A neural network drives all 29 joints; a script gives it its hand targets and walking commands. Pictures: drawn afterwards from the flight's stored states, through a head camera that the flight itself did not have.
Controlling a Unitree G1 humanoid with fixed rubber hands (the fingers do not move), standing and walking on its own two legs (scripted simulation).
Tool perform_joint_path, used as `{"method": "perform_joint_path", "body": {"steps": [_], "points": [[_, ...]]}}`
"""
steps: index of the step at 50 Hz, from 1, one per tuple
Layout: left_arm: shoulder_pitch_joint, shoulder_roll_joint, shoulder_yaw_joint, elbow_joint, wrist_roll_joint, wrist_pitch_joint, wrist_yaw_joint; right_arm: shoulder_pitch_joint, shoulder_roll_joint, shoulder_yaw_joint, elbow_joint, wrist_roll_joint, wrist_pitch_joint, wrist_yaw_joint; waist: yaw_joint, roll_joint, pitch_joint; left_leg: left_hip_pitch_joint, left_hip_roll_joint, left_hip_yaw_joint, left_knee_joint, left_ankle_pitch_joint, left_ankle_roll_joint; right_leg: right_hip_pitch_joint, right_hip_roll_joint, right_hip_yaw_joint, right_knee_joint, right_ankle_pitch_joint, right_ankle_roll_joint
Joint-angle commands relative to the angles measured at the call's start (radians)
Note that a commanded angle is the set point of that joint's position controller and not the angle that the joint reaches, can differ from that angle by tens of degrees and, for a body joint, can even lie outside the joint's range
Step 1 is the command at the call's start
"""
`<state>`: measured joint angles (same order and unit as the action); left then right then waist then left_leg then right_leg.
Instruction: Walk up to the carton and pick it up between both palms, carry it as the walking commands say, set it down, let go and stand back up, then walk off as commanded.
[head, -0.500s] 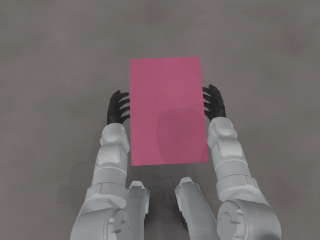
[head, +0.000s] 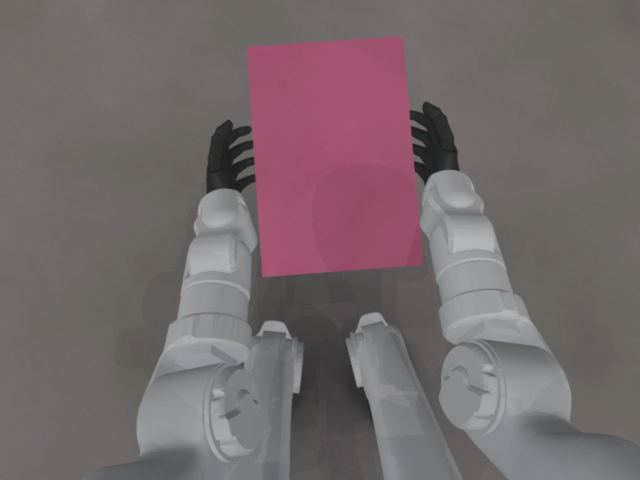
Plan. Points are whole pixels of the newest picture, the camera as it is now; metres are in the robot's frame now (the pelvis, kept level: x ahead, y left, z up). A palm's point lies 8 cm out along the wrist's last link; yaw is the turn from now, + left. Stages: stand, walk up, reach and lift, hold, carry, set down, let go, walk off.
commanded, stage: set down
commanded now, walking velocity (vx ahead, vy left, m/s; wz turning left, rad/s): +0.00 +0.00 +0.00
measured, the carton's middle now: (329, 180) +0.48 -0.03 -0.16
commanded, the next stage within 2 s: none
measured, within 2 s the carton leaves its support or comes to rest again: neither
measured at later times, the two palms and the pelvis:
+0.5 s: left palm (244, 189) +0.48 +0.09 -0.18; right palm (422, 170) +0.48 -0.16 -0.18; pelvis -0.01 +0.00 -0.06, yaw +0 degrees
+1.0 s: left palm (255, 189) +0.50 +0.09 -0.27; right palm (408, 171) +0.51 -0.17 -0.26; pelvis -0.02 -0.01 -0.12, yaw +0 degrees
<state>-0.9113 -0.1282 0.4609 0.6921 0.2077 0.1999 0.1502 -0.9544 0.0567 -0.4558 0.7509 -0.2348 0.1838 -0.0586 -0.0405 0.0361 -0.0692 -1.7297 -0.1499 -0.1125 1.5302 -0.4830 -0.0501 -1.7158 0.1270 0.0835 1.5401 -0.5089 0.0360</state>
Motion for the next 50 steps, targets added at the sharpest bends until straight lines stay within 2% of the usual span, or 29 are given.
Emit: {"method": "perform_joint_path", "body": {"steps": [1,4,5,8,10,11,12,14,15,17,20,21,23,24,26,29,31,33,34,37,38,39,44,45,46,47,48,49,50], "points": [[-0.676,-0.941,-0.521,0.004,-0.069,-0.027,-0.134,-0.548,0.881,0.479,0.032,0.052,-0.001,0.163,-0.028,-0.006,-0.947,0.465,-0.069,0.139,-0.076,0.241,-0.019,0.498,0.066,-0.091,-0.120,0.313,-0.010],[-0.696,-0.931,-0.516,0.019,-0.068,-0.023,-0.134,-0.589,0.880,0.482,0.041,0.060,0.005,0.168,-0.019,-0.012,-0.993,0.480,-0.067,0.135,-0.057,0.253,-0.020,0.475,0.068,-0.107,-0.084,0.308,-0.002],[-0.715,-0.926,-0.521,0.007,-0.079,-0.023,-0.132,-0.573,0.862,0.465,0.062,0.053,0.007,0.163,-0.042,0.008,-1.000,0.458,-0.069,0.142,-0.045,0.249,-0.030,0.483,0.065,-0.105,-0.081,0.317,-0.005],[-0.721,-0.905,-0.487,0.030,-0.069,-0.020,-0.138,-0.612,0.891,0.486,0.067,0.072,0.017,0.167,-0.001,-0.039,-0.974,0.399,-0.067,0.154,-0.021,0.236,-0.019,0.493,0.063,-0.096,-0.070,0.317,0.005],[-0.759,-0.886,-0.483,0.016,-0.075,-0.020,-0.141,-0.612,0.861,0.459,0.087,0.057,0.020,0.163,-0.012,-0.046,-0.933,0.372,-0.068,0.153,-0.011,0.212,-0.020,0.444,0.066,-0.107,-0.051,0.286,0.000],[-0.740,-0.896,-0.482,0.055,-0.073,-0.010,-0.146,-0.628,0.849,0.450,0.070,0.052,0.019,0.162,-0.036,-0.033,-0.937,0.372,-0.067,0.149,0.000,0.202,-0.015,0.438,0.067,-0.109,-0.049,0.282,0.001],[-0.784,-0.883,-0.494,0.015,-0.079,-0.017,-0.141,-0.639,0.872,0.470,0.066,0.067,0.019,0.168,-0.013,-0.030,-0.987,0.408,-0.064,0.147,0.007,0.239,-0.017,0.437,0.065,-0.107,-0.031,0.308,0.001],[-0.813,-0.887,-0.487,0.010,-0.085,-0.019,-0.144,-0.657,0.846,0.458,0.068,0.057,0.018,0.169,-0.030,-0.039,-0.986,0.381,-0.071,0.155,0.024,0.239,-0.020,0.427,0.069,-0.115,-0.019,0.305,-0.001],[-0.833,-0.870,-0.497,-0.003,-0.086,-0.018,-0.143,-0.652,0.862,0.460,0.093,0.070,0.022,0.170,-0.007,-0.012,-0.994,0.375,-0.067,0.163,0.031,0.229,-0.024,0.426,0.065,-0.105,-0.010,0.300,-0.005],[-0.825,-0.886,-0.490,0.032,-0.085,-0.005,-0.148,-0.668,0.835,0.441,0.086,0.060,0.025,0.170,-0.040,0.004,-0.968,0.363,-0.065,0.164,0.049,0.210,-0.023,0.392,0.063,-0.113,0.001,0.281,-0.006],[-0.852,-0.866,-0.467,0.022,-0.089,-0.004,-0.155,-0.696,0.859,0.461,0.095,0.068,0.035,0.178,-0.002,-0.027,-0.960,0.303,-0.069,0.181,0.070,0.213,-0.019,0.417,0.063,-0.106,0.010,0.302,-0.006],[-0.849,-0.871,-0.468,0.052,-0.094,0.000,-0.155,-0.718,0.835,0.456,0.068,0.063,0.030,0.176,-0.032,-0.035,-0.976,0.332,-0.068,0.166,0.078,0.214,-0.016,0.390,0.066,-0.121,0.028,0.288,-0.002],[-0.879,-0.860,-0.496,0.015,-0.103,-0.002,-0.153,-0.694,0.834,0.450,0.098,0.060,0.038,0.177,-0.037,-0.011,-1.008,0.335,-0.066,0.174,0.097,0.245,-0.026,0.399,0.063,-0.119,0.049,0.327,-0.003],[-0.871,-0.855,-0.483,0.017,-0.094,-0.002,-0.155,-0.748,0.837,0.484,0.058,0.082,0.032,0.180,0.001,-0.032,-0.996,0.315,-0.067,0.179,0.107,0.258,-0.019,0.382,0.061,-0.117,0.052,0.329,0.001],[-0.879,-0.843,-0.493,0.022,-0.102,0.001,-0.157,-0.743,0.824,0.476,0.057,0.078,0.037,0.182,-0.029,-0.022,-0.996,0.306,-0.063,0.179,0.124,0.256,-0.018,0.378,0.061,-0.118,0.066,0.333,0.004],[-0.925,-0.830,-0.486,0.003,-0.110,-0.002,-0.156,-0.756,0.835,0.479,0.093,0.083,0.046,0.178,-0.013,-0.039,-1.012,0.284,-0.068,0.185,0.148,0.236,-0.021,0.376,0.057,-0.116,0.088,0.318,0.004],[-0.930,-0.827,-0.480,0.025,-0.100,0.011,-0.157,-0.750,0.829,0.458,0.105,0.084,0.048,0.192,-0.006,0.013,-0.966,0.274,-0.063,0.188,0.153,0.216,-0.022,0.328,0.057,-0.115,0.100,0.300,-0.006],[-0.977,-0.820,-0.498,-0.010,-0.123,0.003,-0.156,-0.801,0.812,0.480,0.078,0.087,0.047,0.196,-0.012,-0.023,-1.015,0.279,-0.067,0.181,0.176,0.252,-0.023,0.331,0.055,-0.123,0.131,0.327,-0.004],[-0.953,-0.830,-0.457,0.057,-0.102,0.016,-0.159,-0.806,0.790,0.437,0.102,0.068,0.054,0.197,-0.042,-0.011,-0.942,0.265,-0.069,0.184,0.175,0.217,-0.018,0.276,0.052,-0.130,0.122,0.278,-0.003],[-1.008,-0.812,-0.496,-0.010,-0.142,-0.001,-0.161,-0.815,0.826,0.487,0.093,0.099,0.053,0.194,-0.023,-0.045,-1.029,0.257,-0.067,0.195,0.217,0.257,-0.015,0.333,0.054,-0.130,0.159,0.339,0.002],[-0.992,-0.801,-0.478,0.018,-0.126,0.006,-0.159,-0.825,0.809,0.477,0.101,0.094,0.054,0.198,-0.015,-0.017,-0.990,0.235,-0.065,0.189,0.217,0.250,-0.018,0.318,0.051,-0.119,0.166,0.340,-0.002],[-1.015,-0.803,-0.489,-0.003,-0.144,0.005,-0.160,-0.846,0.794,0.490,0.081,0.102,0.053,0.196,-0.030,-0.057,-1.016,0.246,-0.065,0.189,0.229,0.249,-0.016,0.326,0.052,-0.131,0.170,0.336,0.002],[-1.059,-0.795,-0.493,0.009,-0.145,0.013,-0.167,-0.845,0.794,0.477,0.116,0.114,0.060,0.200,-0.020,-0.014,-0.972,0.197,-0.059,0.200,0.267,0.221,-0.015,0.287,0.049,-0.121,0.204,0.319,-0.006],[-1.042,-0.785,-0.504,0.002,-0.155,0.010,-0.167,-0.888,0.773,0.503,0.072,0.122,0.055,0.201,-0.021,-0.043,-1.031,0.232,-0.062,0.195,0.280,0.263,-0.014,0.303,0.049,-0.135,0.225,0.351,0.002],[-1.073,-0.764,-0.494,0.006,-0.149,0.011,-0.166,-0.873,0.775,0.483,0.112,0.119,0.063,0.203,-0.018,-0.032,-0.986,0.216,-0.057,0.195,0.279,0.235,-0.013,0.256,0.047,-0.133,0.229,0.314,0.001],[-1.047,-0.750,-0.482,0.042,-0.139,0.016,-0.164,-0.884,0.772,0.480,0.110,0.133,0.062,0.207,0.004,-0.005,-0.975,0.224,-0.060,0.203,0.284,0.229,-0.011,0.260,0.045,-0.133,0.235,0.309,0.002],[-1.051,-0.756,-0.476,0.029,-0.149,0.013,-0.169,-0.879,0.751,0.466,0.120,0.118,0.063,0.208,-0.021,-0.019,-0.942,0.187,-0.057,0.197,0.295,0.231,-0.012,0.240,0.043,-0.132,0.245,0.310,-0.003],[-1.054,-0.763,-0.474,0.038,-0.149,0.010,-0.170,-0.880,0.776,0.479,0.121,0.121,0.062,0.207,-0.008,-0.028,-0.933,0.164,-0.059,0.203,0.307,0.218,-0.008,0.243,0.043,-0.127,0.246,0.307,-0.005],[-1.103,-0.770,-0.493,0.007,-0.175,0.006,-0.171,-0.889,0.751,0.472,0.112,0.123,0.060,0.210,-0.029,-0.018,-0.975,0.201,-0.058,0.198,0.317,0.254,-0.012,0.230,0.047,-0.136,0.267,0.328,-0.007]]}}
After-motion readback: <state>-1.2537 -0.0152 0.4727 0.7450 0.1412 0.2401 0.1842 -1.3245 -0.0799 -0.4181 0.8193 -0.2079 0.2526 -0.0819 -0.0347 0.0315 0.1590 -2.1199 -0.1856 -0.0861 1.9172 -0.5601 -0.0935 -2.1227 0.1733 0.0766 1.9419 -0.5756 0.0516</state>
